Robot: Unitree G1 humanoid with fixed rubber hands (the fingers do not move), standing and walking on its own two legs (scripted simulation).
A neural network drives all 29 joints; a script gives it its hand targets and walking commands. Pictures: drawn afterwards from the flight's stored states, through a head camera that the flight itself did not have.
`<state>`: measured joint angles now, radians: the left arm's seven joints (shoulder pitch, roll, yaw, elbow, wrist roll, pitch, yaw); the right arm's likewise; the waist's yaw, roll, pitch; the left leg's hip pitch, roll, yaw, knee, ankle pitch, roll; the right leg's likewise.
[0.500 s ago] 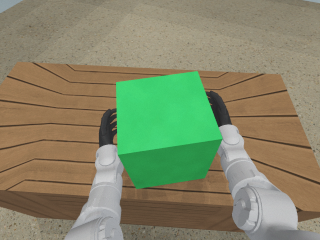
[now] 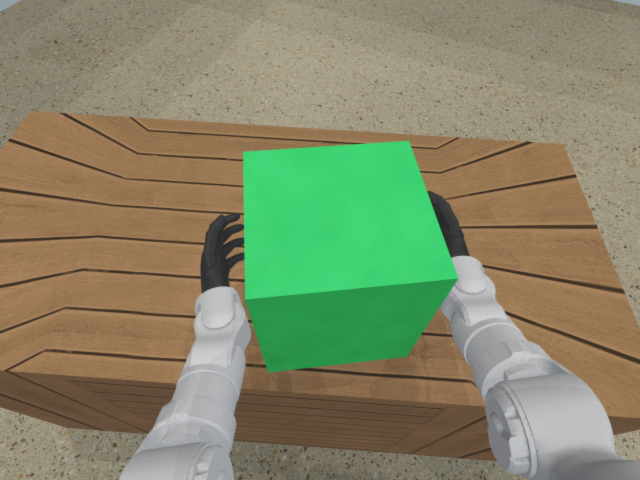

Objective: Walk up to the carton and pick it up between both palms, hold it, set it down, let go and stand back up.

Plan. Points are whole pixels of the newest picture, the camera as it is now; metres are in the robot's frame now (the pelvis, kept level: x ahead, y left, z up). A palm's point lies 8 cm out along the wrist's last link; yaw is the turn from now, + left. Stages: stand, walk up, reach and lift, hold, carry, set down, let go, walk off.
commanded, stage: set down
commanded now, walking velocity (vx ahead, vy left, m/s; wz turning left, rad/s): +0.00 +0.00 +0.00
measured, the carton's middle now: (333, 265) +0.41 +0.05 -0.01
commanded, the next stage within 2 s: none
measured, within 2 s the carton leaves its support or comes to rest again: neither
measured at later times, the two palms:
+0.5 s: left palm (200, 310) +0.32 +0.21 -0.01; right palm (469, 271) +0.41 -0.13 +0.01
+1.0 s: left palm (188, 366) +0.25 +0.21 -0.01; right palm (506, 338) +0.33 -0.17 +0.00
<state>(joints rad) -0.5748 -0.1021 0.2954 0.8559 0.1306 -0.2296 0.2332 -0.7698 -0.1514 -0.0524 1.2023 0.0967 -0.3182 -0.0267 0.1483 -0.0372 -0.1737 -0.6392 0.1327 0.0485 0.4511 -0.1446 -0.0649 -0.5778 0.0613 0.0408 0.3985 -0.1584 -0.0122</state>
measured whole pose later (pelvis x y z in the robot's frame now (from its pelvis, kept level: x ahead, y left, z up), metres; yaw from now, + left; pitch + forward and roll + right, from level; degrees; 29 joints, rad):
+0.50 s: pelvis -0.02 -0.01 -0.02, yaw +2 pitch +19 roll -1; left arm -0.50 0.02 0.11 0.81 -0.08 -0.17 0.23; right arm -0.72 -0.27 0.12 1.12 0.33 -0.25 0.03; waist 0.13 -0.03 -0.18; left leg -0.74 0.11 0.00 0.60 -0.18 -0.07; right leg -0.69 0.05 0.00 0.61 -0.25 -0.02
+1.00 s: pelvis -0.02 -0.01 +0.00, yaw +4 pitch +9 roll -1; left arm -0.14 0.02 0.07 0.50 -0.05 -0.17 0.19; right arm -0.34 -0.30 0.14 0.88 0.36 -0.36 0.09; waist 0.08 -0.04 -0.05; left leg -0.50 0.10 -0.01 0.49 -0.15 -0.07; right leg -0.45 0.03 -0.01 0.52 -0.24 -0.02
